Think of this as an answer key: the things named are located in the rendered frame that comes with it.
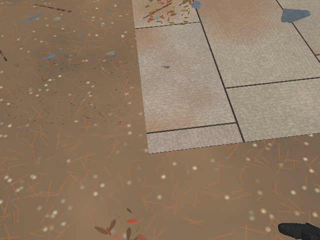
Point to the right robot hand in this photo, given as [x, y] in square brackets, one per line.
[300, 231]

